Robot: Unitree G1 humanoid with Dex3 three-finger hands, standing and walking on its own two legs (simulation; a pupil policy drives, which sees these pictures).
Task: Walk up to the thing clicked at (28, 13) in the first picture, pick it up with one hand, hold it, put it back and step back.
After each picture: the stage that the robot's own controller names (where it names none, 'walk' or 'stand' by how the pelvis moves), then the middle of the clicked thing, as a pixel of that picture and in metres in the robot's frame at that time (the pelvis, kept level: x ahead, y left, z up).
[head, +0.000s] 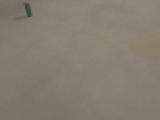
stand; (27, 7) +2.02 +0.69 -0.66
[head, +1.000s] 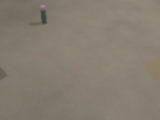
walk; (43, 15) +1.93 +0.37 -0.63
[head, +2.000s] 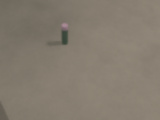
walk; (64, 34) +1.33 +0.13 -0.65
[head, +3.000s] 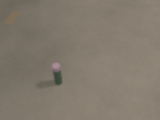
walk; (57, 74) +0.86 +0.18 -0.64
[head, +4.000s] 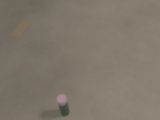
walk; (63, 105) +0.54 +0.17 -0.63
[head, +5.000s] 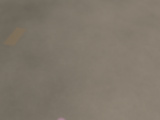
stand; out of the picture +0.38 +0.13 -0.64
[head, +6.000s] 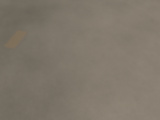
stand; out of the picture +0.38 +0.14 -0.65
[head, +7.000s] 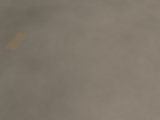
stand; out of the picture +0.38 +0.15 -0.66
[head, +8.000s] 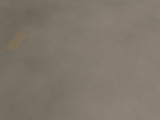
stand; out of the picture +0.37 +0.15 -0.66
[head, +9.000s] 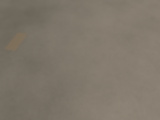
stand; out of the picture +0.37 +0.15 -0.66
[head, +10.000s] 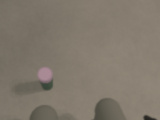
go down; (46, 80) +0.43 +0.13 -0.42
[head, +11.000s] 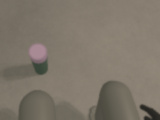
go down; (39, 61) +0.47 +0.13 -0.29
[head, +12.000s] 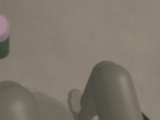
close in; out of the picture +0.47 +0.17 -0.19
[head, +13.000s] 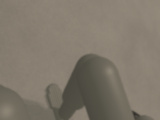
close; out of the picture +0.47 +0.20 -0.18
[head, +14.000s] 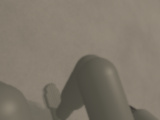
lift; out of the picture +0.43 +0.19 -0.18
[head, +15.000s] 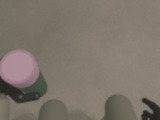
lift; (30, 80) +0.33 +0.16 +0.01
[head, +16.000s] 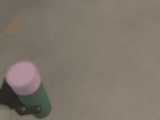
hold; (34, 95) +0.29 +0.15 +0.05
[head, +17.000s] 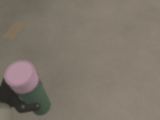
hold; (32, 93) +0.30 +0.16 +0.05
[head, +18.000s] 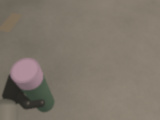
crouch; (37, 90) +0.31 +0.15 +0.03
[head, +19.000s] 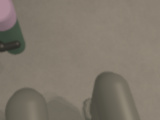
lower; (8, 31) +0.49 +0.15 -0.03
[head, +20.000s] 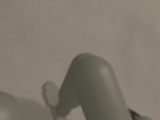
lower; out of the picture +0.47 +0.22 -0.17
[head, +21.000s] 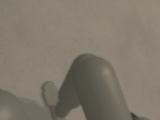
lower; out of the picture +0.46 +0.21 -0.18
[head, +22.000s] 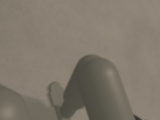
lower; out of the picture +0.46 +0.20 -0.17
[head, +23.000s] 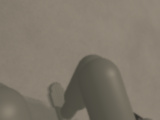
lower; out of the picture +0.45 +0.20 -0.17
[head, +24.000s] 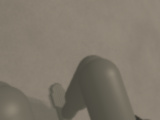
open; out of the picture +0.44 +0.18 -0.18
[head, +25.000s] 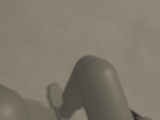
rise; out of the picture +0.45 +0.18 -0.18
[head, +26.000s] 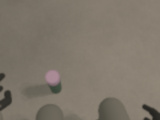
walk; (54, 83) +0.43 +0.12 -0.42
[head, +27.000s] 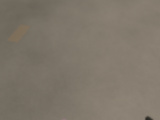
stand; out of the picture +0.37 +0.11 -0.60
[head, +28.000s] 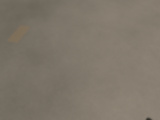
stand; out of the picture +0.37 +0.11 -0.60
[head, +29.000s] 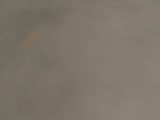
stand; out of the picture +0.38 +0.09 -0.65
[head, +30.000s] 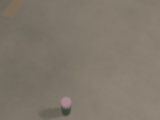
walk; (66, 107) +0.42 +0.06 -0.64
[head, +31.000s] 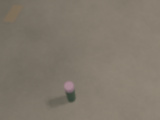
walk; (70, 92) +0.55 +0.11 -0.63
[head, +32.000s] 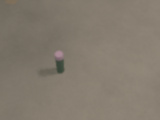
walk; (59, 62) +0.84 +0.15 -0.63
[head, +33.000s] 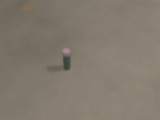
stand; (66, 59) +1.02 +0.12 -0.64
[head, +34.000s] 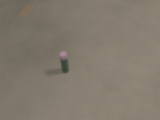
stand; (64, 62) +1.01 +0.16 -0.66
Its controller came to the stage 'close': yes
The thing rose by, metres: 0.70
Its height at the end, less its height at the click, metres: +0.00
